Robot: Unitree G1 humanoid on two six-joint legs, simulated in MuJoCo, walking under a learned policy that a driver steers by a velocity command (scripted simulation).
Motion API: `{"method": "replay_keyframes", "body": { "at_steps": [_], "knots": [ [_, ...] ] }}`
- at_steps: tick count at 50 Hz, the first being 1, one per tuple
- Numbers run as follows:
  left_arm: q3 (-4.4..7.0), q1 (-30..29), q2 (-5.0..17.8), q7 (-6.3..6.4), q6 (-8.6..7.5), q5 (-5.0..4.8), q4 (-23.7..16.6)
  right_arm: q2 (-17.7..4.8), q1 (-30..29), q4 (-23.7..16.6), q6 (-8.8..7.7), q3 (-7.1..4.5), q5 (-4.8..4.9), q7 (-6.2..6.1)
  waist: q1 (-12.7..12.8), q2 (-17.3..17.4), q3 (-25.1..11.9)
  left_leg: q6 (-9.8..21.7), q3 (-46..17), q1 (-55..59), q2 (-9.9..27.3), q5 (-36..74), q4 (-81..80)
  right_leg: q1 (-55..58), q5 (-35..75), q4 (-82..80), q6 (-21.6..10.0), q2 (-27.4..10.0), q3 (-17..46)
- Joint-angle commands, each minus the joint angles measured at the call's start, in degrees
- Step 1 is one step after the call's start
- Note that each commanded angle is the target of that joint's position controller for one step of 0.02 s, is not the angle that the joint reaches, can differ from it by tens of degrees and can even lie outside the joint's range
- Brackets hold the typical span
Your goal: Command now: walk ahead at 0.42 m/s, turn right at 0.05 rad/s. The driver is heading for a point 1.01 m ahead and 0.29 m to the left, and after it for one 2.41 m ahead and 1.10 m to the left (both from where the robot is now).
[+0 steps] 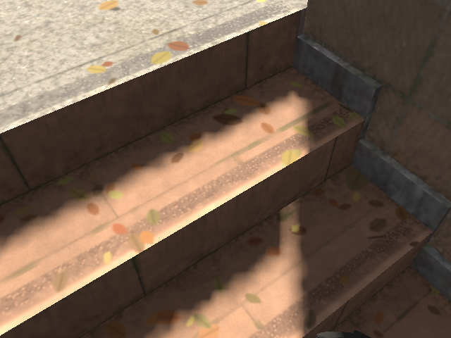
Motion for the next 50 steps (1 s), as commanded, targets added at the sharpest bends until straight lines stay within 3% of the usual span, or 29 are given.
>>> {"method": "replay_keyframes", "body": {
  "at_steps": [1, 2, 3, 4, 5, 7, 11, 15, 18, 21, 24, 25, 26, 27, 28, 29, 30, 33, 36, 38, 40, 42, 43, 45, 46, 47, 48, 49, 50],
  "knots": [
    [1.71, 3.5, 9.8, -1.97, -3.82, -1.09, -4.7, -17.4, 23.8, 5.9, 0.72, -6.84, -1.82, 0.54, -7.6, 14.5, -19.5, 10.8, -29.4, 51.3, 9.6, 4.7, -46.7, -22.0, 57.0, 43.9, -4.5, 1.2, 7.7],
    [1.1, 0.8, 5.2, -4.08, -5.43, -1.41, -4.5, -19.1, 20.9, 7.7, 1.78, -7.33, -3.6, -0.02, -2.1, 29.2, -24.3, 13.0, -40.9, 50.2, 14.5, 8.4, -54.4, -24.1, 4.4, 69.2, -1.6, 10.0, 10.7],
    [1.44, -11.4, 5.1, -5.59, -5.91, -1.25, -8.6, -15.1, 17.1, 6.5, 2.83, -5.81, -3.89, 0.51, -4.0, 18.8, -19.0, 11.9, -41.3, 41.4, 15.5, -5.7, -57.1, -34.8, -2.3, 84.7, -1.9, 10.5, 17.0],
    [0.07, -21.2, 0.5, -6.01, -5.42, -0.93, -15.4, -11.6, 13.7, 7.3, 2.88, -5.0, -3.3, 1.1, -2.3, 12.4, -7.1, 9.4, -39.0, 29.2, 16.4, -11.9, -57.2, -44.5, -4.8, 91.7, -2.8, 9.7, 15.2],
    [-1.32, -21.8, -4.0, -5.83, -4.9, 0.0, -17.8, -6.8, 12.7, 10.3, 2.49, -3.82, -1.43, 1.47, 2.0, 8.4, 1.5, 5.9, -32.5, 20.5, 14.9, -11.2, -55.9, -50.5, -6.0, 91.6, -3.4, 7.3, 13.3],
    [-2.96, -10.6, -7.8, -4.51, -3.41, -0.1, -15.9, -1.7, 10.1, 13.1, 2.24, -2.73, -0.3, 1.62, 8.0, 9.0, 6.3, 2.9, -23.3, 16.1, 12.1, -9.2, -54.9, -55.9, -2.8, 95.5, -2.7, 7.2, 14.3],
    [-3.18, -3.0, -4.5, -2.16, -2.53, 1.18, -14.2, -4.4, 9.4, 13.5, 0.76, -3.34, -1.0, 2.26, 10.9, 8.9, 6.2, 4.4, -18.7, 12.4, 13.6, -6.1, -62.1, -61.3, 9.3, 92.6, 1.2, 7.4, 12.6],
    [-2.71, -6.7, -2.5, -0.41, -2.09, 2.86, -15.2, -9.2, 8.9, 11.1, 0.24, -4.55, -0.54, -0.2, 9.1, 13.0, 4.9, 8.8, -20.3, 8.6, 13.0, -7.2, -67.5, -53.4, 13.5, 78.4, 7.6, 4.2, 3.1],
    [-1.76, -13.6, -0.7, -0.55, -2.14, 1.29, -18.0, -12.1, 11.5, 9.4, 0.16, -6.82, 0.98, -2.82, 3.8, 13.0, 2.7, 9.0, -24.9, 22.1, 14.8, -3.7, -70.8, -49.1, 11.7, 56.5, 9.4, 1.6, 5.6],
    [-0.54, -12.3, 0.6, -0.49, -1.87, -1.56, -17.0, -15.9, 11.9, 7.4, 0.9, -8.64, 0.75, -3.94, 3.1, 15.2, 1.5, 9.3, -25.3, 28.9, 15.3, -3.8, -72.0, -35.0, -8.6, 33.8, 9.5, 4.4, 3.9],
    [2.44, -0.3, 3.8, -1.22, -2.29, -2.07, -11.8, -12.3, 9.8, 8.1, 2.2, -7.43, -0.44, -3.55, 8.6, 15.2, 5.4, 9.6, -28.3, 32.0, 14.2, 1.5, -61.7, -21.1, -8.5, 8.8, 6.1, 4.8, 3.1],
    [2.88, 4.1, 4.2, -2.2, -3.44, -0.23, -10.7, -9.6, 9.2, 7.3, 1.9, -6.29, -0.06, -3.06, 10.7, 10.8, 3.7, 7.7, -23.4, 31.2, 9.8, 19.3, -46.6, -14.6, -5.4, 3.6, 5.7, 3.7, 3.8],
    [2.55, 9.4, 4.8, -3.34, -4.86, 1.76, -9.0, -3.5, 7.9, 5.2, 0.47, -4.6, 0.38, -1.85, 11.0, 0.2, -0.1, 4.3, -17.0, 16.8, 4.1, 21.5, -21.7, -2.3, 2.2, 6.1, 5.2, -2.9, 12.7],
    [4.0, 17.0, 11.6, -3.82, -5.18, 2.98, -8.7, 1.9, 17.7, 4.7, -1.78, -3.8, 1.99, -0.88, 7.9, -22.5, -9.0, 0.1, -13.9, -5.3, -3.5, 5.3, 7.5, 14.3, 24.8, 4.0, -3.9, -19.9, 41.1],
    [3.03, 18.7, 7.4, -3.66, -5.72, 4.71, -7.8, -3.1, 22.6, 8.3, -3.29, -5.26, 4.4, 0.68, 8.5, -14.2, -15.1, -2.4, -22.9, -10.4, 0.2, 11.5, 28.9, 15.2, 1.6, -4.3, -12.1, -25.0, 55.1],
    [2.23, 14.6, 3.4, -3.29, -4.9, 4.94, -7.0, -5.0, 10.6, 4.7, -3.54, -5.48, 5.58, 1.58, 9.7, -5.8, -5.0, -2.5, -19.7, -18.4, 2.6, 16.7, 41.2, 8.7, -11.3, -5.4, -12.6, -23.0, 43.4],
    [0.99, 10.5, 1.0, -2.79, -4.01, 4.82, -6.2, -1.6, 0.2, 0.4, -2.93, -3.69, 4.9, 1.86, 9.8, -3.9, 1.7, -2.1, -17.2, -25.8, 3.3, 20.0, 50.2, 4.5, -15.2, -5.8, -9.9, -18.8, 35.0],
    [-1.97, 13.5, -7.7, -2.54, -4.15, 5.61, -1.0, 1.2, -5.7, -3.2, -2.02, -1.81, 4.25, 2.85, 8.7, 1.3, 4.7, 1.7, -18.4, -33.1, 2.9, 25.4, 61.4, 1.4, 1.2, -0.3, -3.0, -12.0, 16.7],
    [-3.46, 6.1, -6.9, -2.36, -3.44, 5.51, -2.0, 2.6, -3.4, -5.2, -0.32, 0.23, 4.39, 4.09, 1.6, 1.3, 8.9, 2.2, -16.8, -28.6, 5.1, 30.8, 47.5, -18.5, -0.5, -3.6, 1.9, -9.1, 4.2],
    [-4.11, 2.4, -4.8, -2.0, -4.2, 4.89, -1.6, -0.5, -13.5, -7.7, 0.7, 0.42, 2.15, 2.9, 2.6, -1.0, 11.5, -0.7, -6.0, -14.8, 3.6, 37.0, 29.9, -37.1, 0.4, -10.7, 1.0, -4.4, -3.2],
    [-3.06, 10.5, 1.0, 0.23, -4.76, 2.33, 1.8, 0.7, -21.0, -10.5, 0.21, 2.01, 2.17, 2.06, 5.4, -4.8, 6.9, -1.9, 3.3, -4.8, 6.3, 26.3, 14.9, -34.1, 10.3, -19.8, -1.7, -5.6, -3.3],
    [-1.7, 12.9, 8.2, 0.19, -5.81, 1.55, 3.7, -1.7, -17.3, -7.8, -0.12, 0.34, 3.25, 1.88, 3.2, -9.2, -3.3, 2.9, 9.3, 11.5, 2.5, 17.5, 3.1, -18.8, 73.5, -10.0, -1.2, -5.4, -9.4],
    [-0.41, 15.2, 12.1, 0.94, -5.84, 1.37, 4.4, -2.9, -14.6, -6.7, 0.11, -0.68, 2.35, 2.01, 1.8, -12.3, -6.9, 3.8, 10.2, 14.3, -0.5, 7.5, -1.0, -9.3, 97.4, -3.7, -2.0, -7.7, -9.0],
    [0.43, 10.1, 12.8, 1.34, -4.25, 1.83, 1.4, -7.7, -4.2, -3.8, 1.45, -3.67, 0.45, 2.15, -2.8, -14.7, -11.4, 6.2, 4.9, 18.4, -4.1, 0.2, -19.7, 5.5, 109.9, 13.9, -5.0, -12.1, -5.4],
    [1.66, 7.1, 14.6, 0.36, -4.88, 2.91, -2.1, -12.2, 2.7, -2.4, 2.2, -5.68, 0.08, 2.24, -5.3, -10.2, -14.5, 7.8, -7.6, 33.1, -1.9, 4.5, -30.1, -4.0, 97.1, 26.7, -5.9, -11.7, -2.5],
    [0.99, 2.7, 9.0, -2.03, -6.99, 3.35, -8.2, -19.4, 9.4, 0.0, 3.88, -7.99, -0.04, 1.32, -4.8, 12.6, -18.0, 15.6, -37.7, 51.2, 8.3, 3.9, -47.8, -30.8, 43.0, 47.8, -3.3, -1.1, 1.5],
    [0.97, -4.1, 3.8, -4.1, -8.38, 2.18, -10.1, -22.0, 12.0, 2.5, 4.41, -8.87, -0.93, -0.33, -3.8, 23.1, -18.9, 20.1, -65.6, 50.7, 16.5, -7.7, -72.4, -46.9, -2.9, 78.9, -0.1, 11.4, 12.2],
    [0.86, -4.1, 0.4, -5.81, -9.1, 1.53, -11.4, -15.2, 14.5, 7.1, 2.9, -6.7, -0.62, -0.33, -0.2, 14.2, -9.3, 14.4, -62.8, 43.2, 17.1, -11.1, -72.0, -56.5, -4.4, 93.5, -1.5, 8.9, 18.4],
    [-0.4, -11.0, -2.3, -6.05, -8.81, 1.82, -15.2, -10.5, 13.4, 9.5, 1.87, -5.4, 0.0, 0.73, 2.3, 8.7, 1.9, 10.5, -54.5, 33.4, 15.3, -12.1, -66.9, -65.3, -3.6, 98.7, -3.0, 7.5, 15.6]
  ]
}}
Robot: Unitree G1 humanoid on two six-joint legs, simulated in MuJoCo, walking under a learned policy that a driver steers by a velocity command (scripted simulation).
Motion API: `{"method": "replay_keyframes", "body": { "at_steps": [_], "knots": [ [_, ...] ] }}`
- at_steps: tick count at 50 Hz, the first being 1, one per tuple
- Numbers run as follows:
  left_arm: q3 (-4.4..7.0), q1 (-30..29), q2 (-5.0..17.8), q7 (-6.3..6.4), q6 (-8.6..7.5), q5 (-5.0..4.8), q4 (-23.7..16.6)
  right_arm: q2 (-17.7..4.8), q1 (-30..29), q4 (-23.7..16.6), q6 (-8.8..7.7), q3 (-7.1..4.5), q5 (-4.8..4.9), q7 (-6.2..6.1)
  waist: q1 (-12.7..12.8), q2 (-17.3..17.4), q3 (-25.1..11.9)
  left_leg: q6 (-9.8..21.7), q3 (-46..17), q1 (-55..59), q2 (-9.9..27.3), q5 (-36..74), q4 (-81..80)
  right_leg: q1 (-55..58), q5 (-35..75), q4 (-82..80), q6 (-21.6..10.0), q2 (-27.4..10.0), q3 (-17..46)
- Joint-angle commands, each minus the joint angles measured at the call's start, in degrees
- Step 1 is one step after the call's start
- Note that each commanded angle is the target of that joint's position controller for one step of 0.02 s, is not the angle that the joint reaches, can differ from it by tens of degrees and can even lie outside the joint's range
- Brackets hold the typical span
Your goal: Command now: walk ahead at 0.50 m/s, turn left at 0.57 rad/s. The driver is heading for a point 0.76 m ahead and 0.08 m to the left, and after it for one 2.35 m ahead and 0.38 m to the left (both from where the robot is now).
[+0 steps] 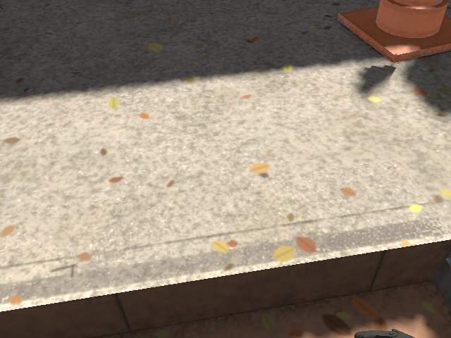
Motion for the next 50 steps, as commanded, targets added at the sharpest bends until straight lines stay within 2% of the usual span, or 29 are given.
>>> {"method": "replay_keyframes", "body": {
  "at_steps": [1, 2, 4, 5, 7, 11, 14, 16, 17, 18, 19, 20, 21, 22, 23, 25, 27, 29, 30, 34, 37, 40, 43, 44, 45, 46, 48, 49, 50],
  "knots": [
    [-0.85, -16.8, -1.9, -1.72, -2.96, 0.79, -15.6, -0.9, 14.4, 7.6, -1.66, -1.21, 0.69, 0.84, -1.5, -0.6, 9.9, 3.6, -43.6, 14.2, 14.6, -10.1, -43.8, -40.1, -3.2, 40.6, -3.4, 2.8, 5.4],
    [-2.14, -11.9, -4.6, -1.04, -2.63, 1.57, -15.2, 2.4, 11.7, 9.6, -1.89, -0.58, 0.55, 1.56, 1.7, 0.4, 9.3, 0.6, -37.4, 11.4, 11.5, -5.3, -41.7, -41.7, -2.4, 46.4, -4.0, 2.0, 4.3],
    [-3.95, -8.2, -7.3, 0.02, -2.35, 1.13, -16.1, 2.7, 10.1, 11.2, -1.67, -0.85, 0.65, 2.56, 4.8, 0.4, 8.8, -2.6, -27.7, 11.1, 8.6, 5.7, -39.2, -45.7, -0.5, 49.2, -3.7, 0.0, 3.4],
    [-4.15, -8.9, -6.2, 0.31, -2.2, 0.29, -16.5, 2.5, 10.4, 11.5, -1.42, -0.82, 0.48, 2.94, 4.9, -1.5, 9.1, -3.9, -24.7, 10.2, 8.7, 9.0, -39.2, -47.7, 1.2, 47.3, -3.0, -1.2, 2.4],
    [-4.38, -13.4, -3.5, 1.54, -1.94, 1.35, -18.1, 0.6, 8.7, 10.4, -1.81, -1.07, 0.45, 2.32, 4.3, -2.9, 9.5, -4.2, -20.5, 0.7, 6.0, 14.4, -40.8, -42.5, 8.9, 36.5, -0.2, -1.1, -2.5],
    [-6.75, -22.1, -8.2, 2.83, -2.13, 1.01, -22.0, -2.7, 20.0, 16.5, -2.74, -1.25, 0.65, 2.33, -0.3, 5.5, 8.3, 1.2, -31.5, 14.2, 9.6, 11.8, -44.0, -60.7, -0.6, 51.7, 1.2, -1.2, -4.5],
    [-8.18, -39.0, -7.6, 1.76, -3.66, 1.76, -29.9, -1.5, 28.9, 17.8, -0.73, -1.06, 2.25, -0.4, -6.5, 5.3, 8.5, 2.7, -37.3, 25.0, 11.4, 14.5, -50.5, -64.8, -4.6, 31.3, 3.5, -1.2, -6.1],
    [-9.09, -46.5, -9.1, 0.95, -3.6, 2.24, -33.7, -2.0, 33.2, 17.7, 0.02, -2.14, 3.17, -3.59, -8.0, 6.1, 4.1, 5.3, -35.5, 27.1, 15.6, 26.0, -61.0, -48.8, -10.0, 13.6, 3.8, -1.9, -9.5],
    [-7.57, -37.3, -7.5, 0.69, -3.37, 0.83, -30.3, -3.0, 24.7, 15.5, -0.45, -2.57, 3.32, -4.04, -1.3, 10.5, -1.2, 4.7, -26.7, 25.7, 14.0, 46.3, -59.2, -29.4, -14.2, 1.7, 1.3, 0.3, -11.6],
    [-4.21, -30.9, -1.8, 1.21, -3.87, 0.42, -29.9, -5.2, 25.0, 14.8, -1.56, -2.96, 1.84, -3.7, 3.0, 14.3, -9.1, 4.5, -24.7, 23.7, 12.2, 83.0, -53.8, -7.1, -17.8, -3.7, -0.2, 6.0, -14.8],
    [-0.94, -21.4, 5.1, 1.49, -3.78, -0.08, -28.5, -9.7, 25.1, 15.1, -2.89, -4.1, 2.32, -3.44, 7.5, 19.6, -15.1, 4.1, -24.9, 32.6, 13.1, 108.8, -44.7, 1.8, -23.1, -11.7, -1.9, 6.7, -9.4],
    [2.11, -6.2, 12.1, 1.03, -2.74, -0.48, -23.3, -12.1, 16.1, 14.0, -3.8, -4.44, 1.83, -3.54, 16.1, 16.4, -18.5, 3.7, -26.8, 34.3, 14.6, 113.4, -30.7, 10.9, -25.2, -20.2, -5.4, 3.3, 4.0],
    [3.3, 4.1, 16.2, 1.11, -2.63, 2.56, -18.9, -7.3, 13.7, 10.6, -5.4, -3.91, 1.49, -1.81, 14.4, -4.2, -27.0, 4.4, -24.8, 20.6, 8.9, 92.5, -15.1, 30.1, -28.6, -31.9, -9.4, -7.5, 23.6],
    [3.6, 5.5, 15.8, 1.98, -1.28, 4.79, -16.4, 0.7, 16.2, 9.9, -6.43, -2.01, -0.12, 0.52, 11.7, -32.3, -31.3, 0.4, -26.5, 2.5, -4.0, 27.3, 13.3, 42.1, -27.1, -55.9, -16.6, -20.4, 59.2],
    [2.85, 1.4, 9.9, 4.34, 0.51, 4.22, -15.8, -1.2, 12.5, 8.7, -6.67, -3.12, -0.89, 2.5, 9.8, -21.1, -22.4, -1.7, -28.4, -4.8, -2.7, 23.3, 33.6, 32.4, -28.1, -60.2, -14.4, -21.2, 62.9],
    [0.09, -2.6, -1.8, 4.81, 2.54, 2.14, -7.7, 1.1, 3.2, 2.4, -4.0, -2.06, 1.03, 2.96, 4.0, -3.1, 3.3, -1.7, -17.9, -14.8, 0.5, 22.1, 50.5, 7.4, -24.6, -52.9, -11.9, -16.7, 35.9],
    [-1.53, -2.8, -8.4, 2.99, 2.0, 2.49, -1.4, 5.5, 10.9, 4.3, -2.83, -0.78, 2.72, 1.9, -3.0, -0.2, 9.7, 0.4, -18.6, -17.4, 2.0, 20.2, 57.1, -2.0, -22.6, -52.9, -7.4, -13.7, 22.5],
    [-1.18, -3.8, -8.3, 0.87, 1.49, 1.89, 0.6, 8.0, 13.4, 3.6, -1.94, 0.31, 3.95, 0.93, -5.9, -0.6, 12.5, 1.6, -17.2, -22.9, 3.0, 20.4, 57.3, -2.4, -18.4, -56.5, -4.9, -10.8, 9.5],
    [-0.66, -3.3, -6.4, 0.5, 1.92, 1.81, 0.9, 10.2, 11.4, 2.0, -2.15, 1.75, 3.34, 0.89, -5.8, -0.5, 11.3, 1.0, -16.8, -26.9, 3.9, 22.7, 57.3, 0.1, -16.3, -57.8, -5.3, -10.9, 6.5],
    [-0.46, -1.5, -0.9, 0.5, 1.29, 2.58, -0.3, 8.4, 5.9, -0.1, -0.93, 2.09, 2.48, -0.66, -4.0, -1.3, 10.8, -4.7, -13.0, -33.3, 5.5, 30.1, 54.8, -0.6, -13.3, -60.4, -7.2, -11.2, -0.8],
    [-0.51, 8.4, -0.3, 1.22, 1.4, 1.5, 2.0, 10.3, -3.0, -2.9, -1.24, 3.0, 3.4, -1.79, 0.9, -5.7, 11.5, -6.0, -11.8, -49.6, 7.9, 25.7, 62.6, 12.5, -15.4, -61.0, -7.5, -14.3, 4.2],
    [-0.37, 11.9, 0.2, 2.12, 1.97, 1.33, 2.5, 11.1, -11.9, -8.2, -2.4, 4.63, 4.76, -0.6, 3.5, -6.3, 12.3, -7.0, -10.1, -59.2, 13.1, 23.5, 56.9, 20.5, -16.9, -62.5, -4.9, -14.8, 3.3],
    [-0.74, 15.0, -1.0, 4.23, 3.54, -0.13, 3.3, 10.8, -21.7, -13.2, -2.97, 5.92, 2.94, 1.09, 5.7, -5.4, 10.0, -7.4, 1.9, -32.6, 18.1, 30.4, 32.2, 8.2, -5.7, -73.9, -6.8, -14.1, 0.3],
    [0.45, 16.9, 1.2, 5.07, 3.85, -1.99, 4.2, 12.9, -25.3, -15.7, -2.66, 6.76, 4.08, 1.36, 6.1, -10.8, 9.2, -6.6, -0.3, -19.1, 19.1, 19.8, 19.5, 6.3, 0.4, -78.0, -5.6, -13.8, -1.3],
    [0.74, 17.8, 2.4, 4.72, 3.8, -1.33, 4.6, 11.7, -21.3, -13.8, -1.56, 5.8, 4.76, 1.61, 4.8, -10.7, 6.6, -6.2, 5.9, -7.8, 15.5, 13.9, 11.9, 8.6, 8.2, -77.6, -5.6, -12.4, -5.1],
    [0.85, 21.2, 4.6, 3.35, 2.71, -1.0, 6.6, 9.9, -17.6, -13.0, -1.75, 4.16, 4.89, 1.93, 2.4, -15.9, 3.6, -4.3, 9.3, 3.4, 9.8, 7.4, 11.1, 12.8, 41.4, -71.4, -6.2, -13.0, -6.4],
    [0.86, 17.5, 8.1, 2.1, 1.07, -0.49, 6.0, 0.5, -2.8, -8.7, -2.28, -0.55, 4.54, 1.37, -8.5, -20.4, -4.4, 0.3, 4.2, 15.9, 5.0, 13.9, -3.3, 25.3, 80.3, -59.4, -3.7, -13.1, -5.8],
    [1.74, 17.3, 8.9, 1.76, 0.36, -0.47, 5.3, -2.4, 6.6, -6.8, -2.25, -1.81, 2.44, 0.78, -10.7, -18.2, -14.9, 5.3, -12.6, 34.8, 11.5, 30.5, -0.6, 13.1, 80.9, -47.5, -0.3, -9.5, -3.9],
    [1.03, 16.9, 6.8, 1.15, -0.53, -0.39, 4.3, -8.2, 15.0, -4.2, -1.43, -3.82, 0.27, -0.38, -13.1, -2.6, -21.9, 12.2, -33.9, 45.4, 22.3, 29.6, -19.4, 1.9, 53.5, -29.9, 2.3, -1.3, -2.6]
  ]
}}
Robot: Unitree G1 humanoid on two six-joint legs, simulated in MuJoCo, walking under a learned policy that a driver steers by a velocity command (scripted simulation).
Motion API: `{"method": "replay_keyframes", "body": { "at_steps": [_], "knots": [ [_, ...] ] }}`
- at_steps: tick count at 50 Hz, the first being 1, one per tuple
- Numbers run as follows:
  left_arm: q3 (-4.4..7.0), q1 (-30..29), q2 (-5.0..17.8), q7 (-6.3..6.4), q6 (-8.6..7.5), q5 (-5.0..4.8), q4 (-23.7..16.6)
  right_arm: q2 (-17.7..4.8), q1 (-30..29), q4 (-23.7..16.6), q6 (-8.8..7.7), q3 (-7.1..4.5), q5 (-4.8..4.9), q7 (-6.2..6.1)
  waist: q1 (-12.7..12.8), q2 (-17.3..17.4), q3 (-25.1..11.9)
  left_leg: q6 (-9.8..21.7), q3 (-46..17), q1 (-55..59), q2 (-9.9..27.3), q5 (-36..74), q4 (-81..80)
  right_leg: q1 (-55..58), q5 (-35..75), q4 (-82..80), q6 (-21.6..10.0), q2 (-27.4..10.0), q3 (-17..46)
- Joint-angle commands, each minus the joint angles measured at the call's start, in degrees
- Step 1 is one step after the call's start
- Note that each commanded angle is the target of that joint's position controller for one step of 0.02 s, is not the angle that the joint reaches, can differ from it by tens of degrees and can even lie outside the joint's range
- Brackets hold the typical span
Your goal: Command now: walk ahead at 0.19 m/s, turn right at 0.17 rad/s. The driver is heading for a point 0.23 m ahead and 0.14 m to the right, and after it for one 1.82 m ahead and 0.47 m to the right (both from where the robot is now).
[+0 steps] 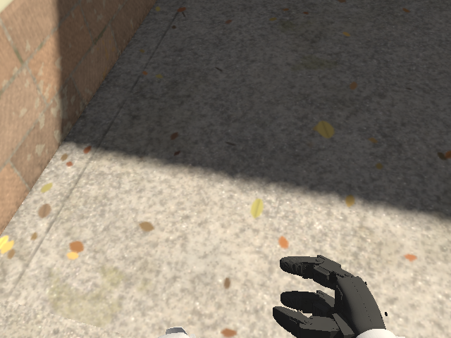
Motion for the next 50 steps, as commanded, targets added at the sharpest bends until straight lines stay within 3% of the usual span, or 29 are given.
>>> {"method": "replay_keyframes", "body": {
  "at_steps": [1, 2, 3, 4, 5, 7, 8, 10, 11, 12, 13, 15, 19, 23, 25, 26, 27, 28, 29, 30, 31, 33, 37, 41, 44, 46, 48, 49, 50],
  "knots": [
    [2.53, 2.1, 10.4, -1.4, -3.17, -0.63, -0.8, -21.6, 28.4, 3.3, 0.89, -9.08, -4.16, -2.94, -16.6, 11.8, -34.1, 22.4, -58.8, 61.7, 21.4, 21.8, -54.5, -29.7, -3.9, 60.2, -0.8, 16.6, 7.6],
    [4.11, -0.9, 7.9, -2.51, -3.09, -2.75, -1.9, -19.6, 24.4, 5.1, 0.72, -8.21, -4.86, -2.19, -11.9, 7.0, -30.9, 17.7, -55.8, 51.2, 22.8, 17.8, -54.7, -33.1, -10.6, 82.8, -0.6, 15.6, 15.8],
    [3.67, -9.5, 4.5, -2.07, -1.56, -3.22, -7.0, -15.7, 16.7, 5.3, 0.61, -7.68, -3.46, -1.22, -8.7, 7.9, -21.4, 12.1, -44.4, 41.8, 21.2, 4.7, -51.6, -40.2, -10.7, 89.0, -2.8, 13.4, 13.4],
    [2.69, -15.1, 2.0, -0.92, 0.42, -1.7, -11.0, -11.0, 10.8, 7.2, -0.36, -6.63, -1.69, -0.82, -5.7, 6.8, -9.7, 6.4, -31.0, 31.0, 17.8, 3.0, -48.4, -43.0, -7.2, 87.6, -5.3, 10.7, 12.1],
    [2.77, -16.3, 3.0, -0.14, 1.44, -0.73, -13.0, -6.1, 8.5, 9.5, -1.41, -5.55, -1.63, -0.68, -3.5, 4.5, -6.4, 2.6, -22.7, 27.2, 14.8, 3.0, -45.0, -42.5, -4.5, 84.5, -7.7, 9.1, 11.9],
    [2.83, -13.0, 4.3, 0.32, 2.63, -1.15, -14.0, -4.4, 7.7, 12.3, -2.86, -5.46, -2.16, -1.14, -0.4, 3.8, -2.4, 0.3, -13.9, 24.1, 13.1, 7.3, -47.1, -40.2, -3.0, 81.7, -10.0, 10.3, 12.1],
    [2.36, -12.7, 3.7, 0.79, 3.0, -0.81, -15.0, -5.2, 8.6, 12.6, -2.9, -5.71, -2.77, -1.29, 0.3, 4.9, -2.0, -0.9, -10.0, 26.2, 11.9, 11.5, -48.1, -42.0, 0.8, 77.9, -10.0, 10.8, 12.7],
    [3.12, -12.4, 7.3, 1.42, 4.36, -0.48, -16.4, -7.0, 11.0, 13.4, -3.02, -6.0, -3.18, -2.45, 0.1, 8.3, -1.3, 0.5, -6.8, 29.8, 12.7, 14.8, -53.9, -45.0, 1.4, 76.6, -9.1, 12.3, 12.0],
    [3.12, -13.8, 7.8, 2.11, 4.92, -0.27, -17.6, -9.3, 11.1, 12.9, -2.46, -6.59, -3.34, -3.36, 0.2, 9.4, -1.1, 1.7, -3.5, 31.0, 12.1, 17.9, -56.0, -44.6, -0.1, 69.4, -7.2, 12.4, 10.4],
    [3.43, -15.6, 9.3, 2.52, 5.5, -0.12, -18.6, -11.2, 11.2, 12.8, -1.79, -7.11, -3.6, -4.2, 0.5, 9.0, 0.1, 2.4, -1.2, 31.0, 11.8, 19.6, -56.9, -44.4, -0.2, 65.0, -5.4, 12.4, 8.7],
    [4.16, -15.9, 11.0, 2.35, 5.48, 0.27, -18.9, -12.2, 9.9, 11.8, -1.61, -7.13, -3.94, -4.69, 0.7, 8.6, -1.3, 3.1, 0.4, 33.0, 11.9, 22.8, -58.4, -43.1, 0.2, 59.7, -4.3, 11.3, 6.9],
    [4.58, -18.1, 11.8, 2.3, 5.62, 0.54, -20.1, -16.6, 9.8, 10.1, -1.49, -8.08, -4.4, -5.57, -0.3, 7.4, -2.2, 4.8, 0.9, 33.7, 13.7, 23.6, -59.7, -40.8, 0.3, 55.8, -1.7, 9.6, 4.7],
    [4.85, -23.2, 12.6, 0.29, 6.36, 0.1, -24.4, -21.2, 9.8, 7.8, -0.85, -9.97, -2.49, -6.85, -2.9, 7.1, -2.7, 5.7, 1.7, 38.4, 16.0, 14.2, -60.7, -36.3, -5.8, 41.5, -2.3, 6.4, 2.6],
    [5.93, -27.6, 15.2, -1.86, 6.98, -0.79, -28.3, -22.5, 12.9, 7.6, 1.03, -11.57, -0.92, -5.45, -6.3, 7.0, -1.9, 6.2, 0.2, 47.9, 19.1, 9.2, -58.7, -35.5, -15.8, 29.1, -4.0, 5.9, -1.0],
    [6.39, -25.3, 15.3, -2.49, 6.51, -1.15, -28.7, -22.5, 12.7, 8.3, 2.04, -11.91, 0.35, -4.44, -5.0, 6.5, -2.0, 3.8, 1.6, 49.5, 18.3, 11.7, -54.3, -30.4, -11.3, 17.5, -6.1, 7.4, -3.3],
    [7.08, -22.7, 16.4, -2.19, 5.85, -1.08, -27.9, -21.6, 15.6, 10.0, 2.41, -11.84, 0.67, -3.71, -4.5, 4.4, -2.2, 1.4, 3.4, 48.6, 15.5, 13.3, -49.2, -25.4, -5.8, 10.6, -7.5, 9.5, -3.1],
    [8.91, -17.3, 20.5, -1.64, 4.91, -0.52, -26.8, -19.1, 18.0, 11.1, 2.51, -11.34, 0.17, -3.19, -3.5, -2.6, -3.8, -1.4, 6.4, 44.9, 10.3, 14.2, -37.1, -17.6, 5.3, 6.2, -9.5, 10.1, 1.7],
    [11.01, -14.2, 28.3, -0.92, 4.17, -0.02, -27.9, -17.1, 14.0, 7.2, 1.97, -10.68, -2.08, -3.43, -3.5, -17.3, -3.4, -7.1, 8.1, 24.9, 1.1, -3.5, -19.6, -6.8, 24.0, 4.6, -16.2, -1.0, 22.4],
    [10.14, -12.6, 27.2, -1.21, 3.25, 1.26, -28.7, -16.9, 7.7, 3.3, 1.29, -10.2, -1.73, -4.12, -1.6, -16.6, -8.5, -9.5, -3.9, 14.3, -4.8, -14.7, -6.0, -3.1, 16.9, 1.5, -23.8, -6.7, 38.4],
    [9.03, -14.7, 24.0, -1.24, 2.11, 1.22, -30.0, -17.7, 7.0, 3.5, 0.8, -10.42, -0.29, -3.42, -1.7, -9.9, -12.0, -8.8, -10.5, 11.9, -3.8, -12.5, 1.0, -1.6, 14.0, 0.9, -23.8, -7.5, 36.2],
    [8.52, -17.7, 22.9, -0.69, 1.68, 0.79, -31.2, -16.1, 6.2, 3.4, 0.29, -9.79, -0.12, -2.97, -2.3, -7.5, -12.0, -7.9, -12.3, 10.1, -2.8, -8.1, 3.2, -2.3, 11.4, 2.4, -21.4, -5.9, 32.1],
    [7.4, -22.7, 20.1, 0.32, 2.09, -0.42, -33.2, -16.0, 5.5, 3.0, -0.4, -9.59, -2.02, -3.33, -3.8, -3.0, -12.3, -7.4, -15.1, 11.4, -1.8, -0.7, 0.6, -7.4, 9.6, 3.6, -17.5, -2.6, 27.3],
    [6.77, -22.5, 20.3, 1.24, 2.1, 0.62, -33.7, -16.6, 6.9, 2.2, -0.3, -9.38, -1.94, -3.99, -5.1, -4.0, -13.4, -7.8, -13.8, 16.2, -4.7, 5.6, -5.4, -10.7, 13.6, 3.5, -17.3, 0.3, 24.7],
    [7.22, -22.2, 20.8, 1.34, 2.46, 0.22, -33.9, -14.9, 5.7, 1.2, 0.13, -8.63, -1.52, -4.4, -4.2, -5.9, -11.8, -7.6, -13.4, 18.8, -5.7, 5.7, -17.1, -11.7, 8.8, 3.4, -16.8, 1.7, 24.5],
    [6.91, -23.5, 20.2, 0.56, 2.52, 0.62, -34.1, -14.1, 6.7, 1.6, 0.38, -8.53, -1.07, -4.39, -3.4, -7.5, -10.5, -7.1, -11.8, 25.0, -5.9, 2.9, -24.3, -15.4, 5.7, 3.7, -16.5, 2.4, 23.8],
    [6.66, -23.6, 19.7, -0.26, 2.69, 0.37, -33.7, -13.9, 6.9, 1.3, 0.29, -8.64, -0.91, -4.21, -2.6, -8.3, -9.2, -6.5, -10.8, 28.3, -6.2, 2.0, -29.4, -16.9, 5.1, 4.5, -16.7, 2.6, 24.6],
    [6.05, -25.3, 18.5, -0.83, 2.91, -0.29, -33.5, -12.9, 8.7, 1.6, -0.21, -8.62, -0.75, -3.77, -4.0, -8.5, -8.5, -5.4, -10.0, 34.2, -6.5, 7.4, -39.8, -18.0, 6.1, 6.6, -15.7, 3.5, 24.3],
    [5.62, -25.8, 17.3, -1.06, 2.89, -0.58, -33.2, -12.4, 10.0, 1.9, -0.56, -8.57, -1.1, -3.48, -5.0, -8.1, -8.3, -4.6, -10.2, 39.1, -6.4, 13.4, -46.6, -19.4, 5.6, 7.8, -14.3, 4.8, 23.5],
    [5.14, -25.7, 15.9, -1.19, 2.56, -0.67, -33.0, -13.5, 11.1, 1.4, -0.87, -8.84, -2.25, -3.37, -5.3, -6.4, -9.2, -3.2, -13.8, 44.4, -3.5, 19.6, -48.1, -22.3, 1.6, 9.8, -11.7, 6.5, 22.8]
  ]
}}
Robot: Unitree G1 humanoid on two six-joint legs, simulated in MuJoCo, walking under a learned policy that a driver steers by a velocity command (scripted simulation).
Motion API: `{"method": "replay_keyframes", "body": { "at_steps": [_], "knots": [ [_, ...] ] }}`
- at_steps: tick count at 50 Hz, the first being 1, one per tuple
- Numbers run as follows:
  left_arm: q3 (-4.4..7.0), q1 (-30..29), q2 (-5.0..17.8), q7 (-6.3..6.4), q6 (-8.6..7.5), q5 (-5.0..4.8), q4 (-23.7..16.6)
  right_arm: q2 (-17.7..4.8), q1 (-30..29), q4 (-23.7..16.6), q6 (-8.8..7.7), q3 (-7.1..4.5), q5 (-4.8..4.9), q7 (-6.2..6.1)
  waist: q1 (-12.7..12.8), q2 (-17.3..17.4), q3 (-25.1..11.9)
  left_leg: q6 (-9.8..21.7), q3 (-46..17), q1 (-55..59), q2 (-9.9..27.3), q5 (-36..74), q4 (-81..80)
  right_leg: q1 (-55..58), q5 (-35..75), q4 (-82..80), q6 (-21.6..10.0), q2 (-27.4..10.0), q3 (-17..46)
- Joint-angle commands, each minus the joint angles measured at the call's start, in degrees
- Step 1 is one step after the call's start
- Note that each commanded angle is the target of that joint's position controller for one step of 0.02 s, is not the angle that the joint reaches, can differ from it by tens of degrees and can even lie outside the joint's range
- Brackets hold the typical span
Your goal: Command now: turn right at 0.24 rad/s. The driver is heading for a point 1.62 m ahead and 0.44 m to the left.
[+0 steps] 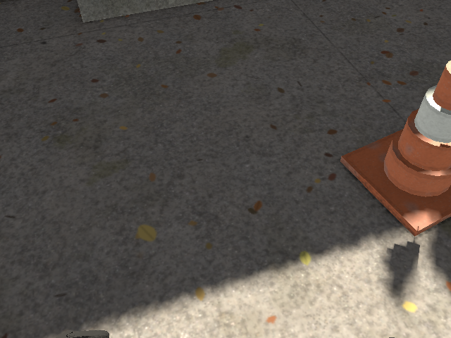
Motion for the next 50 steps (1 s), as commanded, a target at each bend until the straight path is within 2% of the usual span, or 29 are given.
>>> {"method": "replay_keyframes", "body": {
  "at_steps": [1, 2, 3, 4, 6, 8, 13, 16, 25, 27, 50],
  "knots": [
    [0.32, -0.4, 1.6, -0.32, -1.27, 0.18, -3.2, -7.1, 1.1, -5.2, -1.44, -1.72, -2.12, 0.11, 0.0, 0.0, -5.6, 5.0, -10.2, 13.9, 10.2, 19.9, -11.2, -3.4, 1.1, 0.9, -2.3, -5.8, 7.2],
    [-0.15, 2.2, 0.2, -0.47, -1.7, 0.57, -2.8, -7.4, -2.7, -5.4, -1.0, -1.65, -2.26, -0.03, 4.2, 13.0, -4.4, 11.2, -15.1, 11.8, 15.1, 25.6, -12.6, -5.2, -8.4, 2.9, 1.3, -1.8, 1.1],
    [0.32, 1.0, 2.7, -0.22, -1.75, 1.29, -2.3, -3.8, -5.2, -6.2, -1.14, -0.9, -1.6, 0.14, 3.6, 14.9, -4.2, 13.0, -17.1, 8.0, 15.6, 18.6, -13.9, -2.0, -6.8, 1.3, 3.4, -4.5, -0.2],
    [0.69, -1.8, 4.0, 0.02, -1.57, 1.16, -2.4, -3.2, -5.7, -6.8, -1.19, -0.67, -1.12, 0.46, 2.4, 12.5, -3.7, 10.9, -15.0, 7.7, 12.5, 15.0, -13.4, -0.3, -3.1, -0.3, 3.6, -4.8, -0.5],
    [0.6, -4.5, 3.4, 0.06, -0.84, 1.49, -2.8, -5.0, -3.0, -6.3, -1.42, -0.97, -0.78, 0.58, 0.9, 8.8, -3.3, 8.3, -12.3, 6.3, 9.8, 9.4, -13.4, 2.8, 1.6, -1.9, 3.0, -4.9, -0.1],
    [0.17, -3.1, 2.0, -0.38, -0.89, 1.37, -2.2, -5.1, -2.0, -6.1, -1.51, -0.87, -0.91, 0.39, 1.1, 5.8, -3.0, 6.7, -8.8, 6.4, 7.6, 6.2, -12.6, 4.2, 4.1, -3.5, 1.8, -5.3, 0.6],
    [0.07, -2.9, 1.6, -0.68, -1.43, 1.2, -1.4, -4.0, 0.4, -5.7, -1.14, -0.61, -0.78, 0.48, -0.5, 0.7, -3.2, 5.7, -4.9, 8.5, 4.7, 5.6, -9.6, 3.5, 7.7, -5.2, 0.5, -5.9, 2.0],
    [-0.11, -2.8, 1.1, -0.74, -1.69, 1.09, -1.1, -3.4, 0.9, -5.6, -0.97, -0.43, -0.8, 0.7, -0.9, -1.2, -3.1, 5.3, -3.6, 8.9, 3.6, 5.1, -8.4, 3.3, 7.9, -5.9, 0.2, -6.2, 2.7],
    [-0.25, -1.8, 1.3, -0.42, -2.13, 0.96, -0.3, -2.9, 1.5, -4.7, -0.98, -0.25, -0.67, 1.07, -0.9, -1.2, -1.7, 4.7, -2.9, 8.3, 2.8, 5.6, -7.8, 4.1, 9.4, -6.3, -0.1, -6.6, 3.3],
    [-0.32, -1.3, 1.1, -0.33, -2.14, 0.99, 0.0, -2.8, 2.1, -4.3, -0.96, -0.21, -0.72, 1.04, -0.8, -0.8, -2.3, 4.6, -2.8, 8.5, 2.8, 6.0, -7.8, 4.8, 10.0, -6.1, -0.1, -6.6, 3.2],
    [-0.51, 2.0, 1.0, 1.0, -1.79, 0.74, 4.6, -2.8, 7.2, 0.3, -0.32, -0.14, -0.68, -0.05, -1.0, -0.3, 0.2, 4.9, -3.0, 8.6, 2.5, 4.9, -9.9, 5.8, 9.0, -7.4, 0.4, -5.9, 2.0]
  ]
}}
Keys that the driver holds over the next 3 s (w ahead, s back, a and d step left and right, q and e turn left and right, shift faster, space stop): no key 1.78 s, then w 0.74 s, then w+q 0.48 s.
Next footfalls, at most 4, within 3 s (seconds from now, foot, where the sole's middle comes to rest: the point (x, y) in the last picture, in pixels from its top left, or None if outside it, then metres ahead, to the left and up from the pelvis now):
2.08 right None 0.11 -0.13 -0.76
2.56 left None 0.51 0.09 -0.76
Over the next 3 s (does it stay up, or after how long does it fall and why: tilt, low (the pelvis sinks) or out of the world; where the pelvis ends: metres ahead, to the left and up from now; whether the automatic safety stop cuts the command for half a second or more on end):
stays up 0.56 -0.01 0.01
